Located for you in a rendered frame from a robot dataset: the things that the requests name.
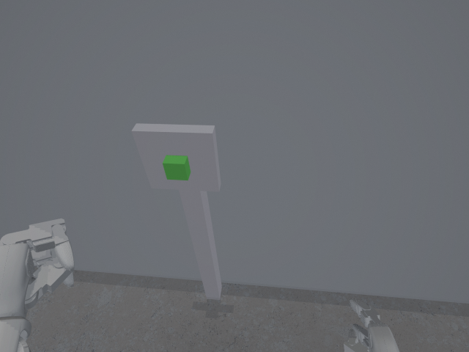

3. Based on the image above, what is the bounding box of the robot left hand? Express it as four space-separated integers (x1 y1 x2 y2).
0 219 74 318

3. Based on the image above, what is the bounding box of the robot right hand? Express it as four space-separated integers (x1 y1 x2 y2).
344 298 399 352

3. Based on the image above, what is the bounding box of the panel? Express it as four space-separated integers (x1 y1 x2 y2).
132 123 222 300

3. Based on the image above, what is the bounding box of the button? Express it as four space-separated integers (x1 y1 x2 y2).
163 155 191 180

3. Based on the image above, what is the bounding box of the left robot forearm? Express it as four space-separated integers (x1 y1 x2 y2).
0 316 32 352

